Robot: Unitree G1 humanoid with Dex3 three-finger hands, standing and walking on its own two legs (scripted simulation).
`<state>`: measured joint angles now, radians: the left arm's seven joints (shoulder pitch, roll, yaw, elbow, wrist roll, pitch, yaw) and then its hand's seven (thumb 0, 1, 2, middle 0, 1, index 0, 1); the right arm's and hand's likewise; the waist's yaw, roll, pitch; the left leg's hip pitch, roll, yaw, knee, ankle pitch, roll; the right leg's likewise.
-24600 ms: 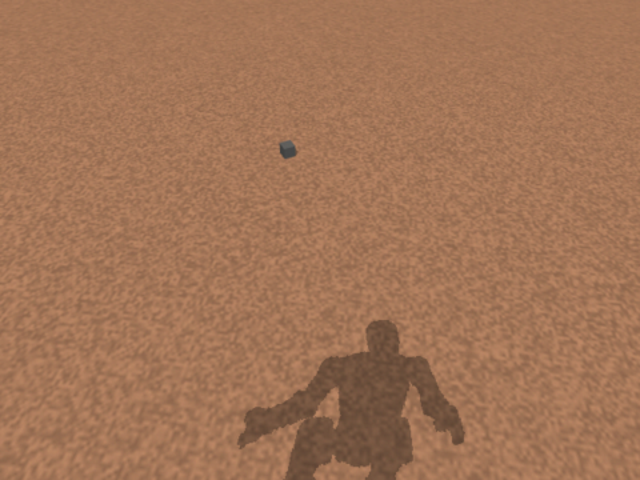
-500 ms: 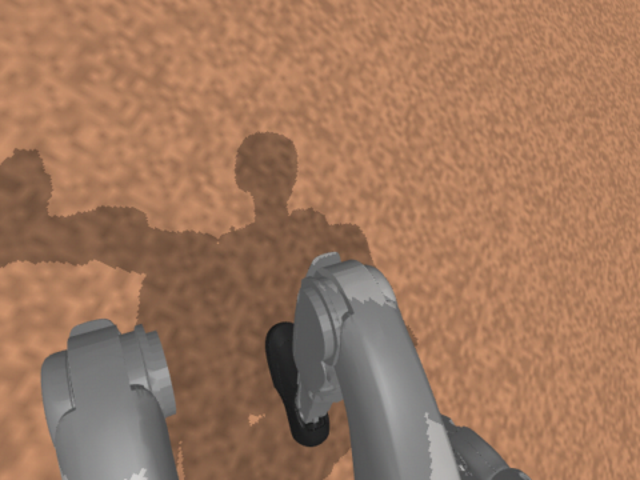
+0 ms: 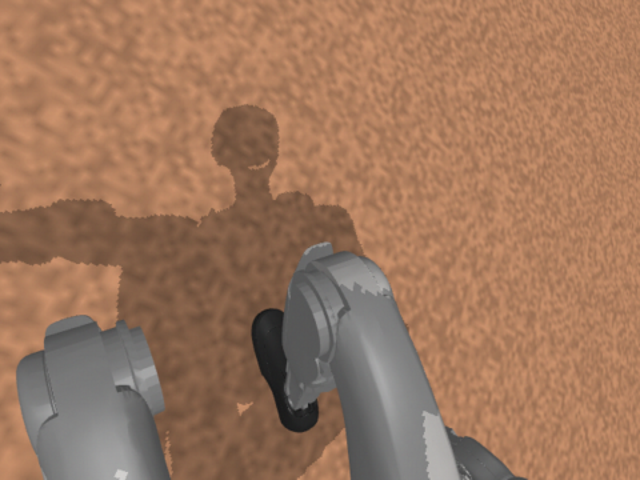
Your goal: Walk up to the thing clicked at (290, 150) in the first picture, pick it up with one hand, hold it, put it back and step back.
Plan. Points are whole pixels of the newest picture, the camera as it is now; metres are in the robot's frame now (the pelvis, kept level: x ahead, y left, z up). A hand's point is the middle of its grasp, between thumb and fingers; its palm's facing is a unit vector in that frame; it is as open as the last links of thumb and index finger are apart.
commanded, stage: close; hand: left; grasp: from above
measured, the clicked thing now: out of the picture +0.45 +0.31 -0.27
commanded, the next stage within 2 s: settle in 1.52 s
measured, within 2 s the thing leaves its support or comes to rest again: leaves its support in 1.90 s
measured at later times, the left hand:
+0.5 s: hand out of the picture +0.44 +0.31 -0.25, palm faces -0.49 -0.11 -0.86, open 12.1 cm
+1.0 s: hand out of the picture +0.43 +0.31 -0.24, palm faces -0.46 -0.06 -0.88, open 9.4 cm
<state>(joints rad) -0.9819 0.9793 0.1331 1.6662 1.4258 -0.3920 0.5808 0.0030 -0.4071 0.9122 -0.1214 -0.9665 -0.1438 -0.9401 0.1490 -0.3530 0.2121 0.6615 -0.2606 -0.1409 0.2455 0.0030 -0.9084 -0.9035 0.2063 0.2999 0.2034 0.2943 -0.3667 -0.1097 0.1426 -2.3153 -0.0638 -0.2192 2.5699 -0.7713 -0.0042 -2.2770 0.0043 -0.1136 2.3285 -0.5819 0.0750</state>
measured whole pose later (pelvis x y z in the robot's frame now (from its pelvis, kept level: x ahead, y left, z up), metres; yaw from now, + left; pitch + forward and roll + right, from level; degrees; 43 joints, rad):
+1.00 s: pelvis -0.01 +0.01 +0.00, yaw -1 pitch +28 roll -16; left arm -1.03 0.98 0.04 1.73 1.45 -0.34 0.66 0.00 0.16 0.61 -0.54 -0.70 -0.57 -0.64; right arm 0.12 -0.35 0.25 0.65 -0.26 -0.19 0.26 0.00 -0.90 -0.90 0.21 0.30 0.20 0.29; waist -0.38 -0.11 0.12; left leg -2.32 -0.06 -0.22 2.56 -0.75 0.02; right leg -2.26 0.01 -0.12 2.30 -0.57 0.06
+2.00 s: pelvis +0.00 +0.01 +0.01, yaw +0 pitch +32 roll -16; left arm -0.88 0.90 0.15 1.44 1.39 -0.30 0.53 -0.01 0.08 0.51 -0.77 -0.49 -0.81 -0.46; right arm 0.18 -0.34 0.15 0.65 -0.21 -0.16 0.26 0.00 -0.92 -0.91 0.21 0.30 0.20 0.29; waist -0.33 -0.06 0.05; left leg -2.34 -0.07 -0.21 2.54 -0.76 0.01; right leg -2.28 -0.01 -0.11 2.30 -0.59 0.05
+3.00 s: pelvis +0.00 +0.00 +0.10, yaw +7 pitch +37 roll -9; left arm -0.75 0.69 0.02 1.02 1.15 -0.28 0.09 0.01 0.13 0.40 -0.82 -0.39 -0.87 -0.35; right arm 0.21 -0.30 0.00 0.64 -0.05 0.05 0.11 0.01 -0.91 -0.91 0.21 0.30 0.21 0.30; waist -0.17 0.06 -0.13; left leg -2.13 -0.07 -0.09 2.18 -0.70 0.03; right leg -2.10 -0.04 -0.02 2.04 -0.59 0.05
